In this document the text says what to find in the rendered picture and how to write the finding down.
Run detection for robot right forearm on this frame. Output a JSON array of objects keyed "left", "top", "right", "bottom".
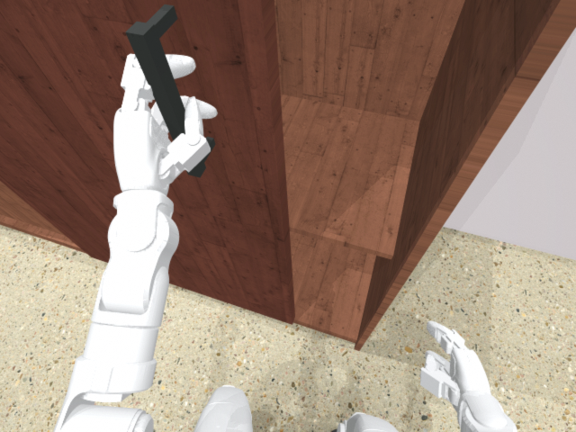
[{"left": 457, "top": 391, "right": 518, "bottom": 432}]

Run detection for robot right hand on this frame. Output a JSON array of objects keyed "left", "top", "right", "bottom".
[{"left": 420, "top": 321, "right": 491, "bottom": 412}]

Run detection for robot thigh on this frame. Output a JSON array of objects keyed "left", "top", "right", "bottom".
[
  {"left": 337, "top": 414, "right": 398, "bottom": 432},
  {"left": 194, "top": 387, "right": 253, "bottom": 432}
]

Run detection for handle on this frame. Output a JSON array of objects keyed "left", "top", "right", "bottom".
[{"left": 126, "top": 4, "right": 215, "bottom": 177}]

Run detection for left robot thigh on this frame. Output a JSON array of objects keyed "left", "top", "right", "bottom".
[{"left": 194, "top": 387, "right": 253, "bottom": 432}]

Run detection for right robot thigh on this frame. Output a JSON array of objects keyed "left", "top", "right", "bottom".
[{"left": 337, "top": 414, "right": 398, "bottom": 432}]

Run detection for robot left forearm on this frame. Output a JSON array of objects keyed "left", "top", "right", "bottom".
[{"left": 53, "top": 189, "right": 179, "bottom": 432}]

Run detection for robot left upper arm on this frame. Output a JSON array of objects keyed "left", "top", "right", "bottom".
[{"left": 59, "top": 404, "right": 154, "bottom": 432}]

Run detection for robot left hand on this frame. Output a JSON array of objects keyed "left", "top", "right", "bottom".
[{"left": 113, "top": 54, "right": 218, "bottom": 196}]

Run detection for wardrobe door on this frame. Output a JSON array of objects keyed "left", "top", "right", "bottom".
[
  {"left": 0, "top": 0, "right": 295, "bottom": 324},
  {"left": 0, "top": 181, "right": 65, "bottom": 236}
]

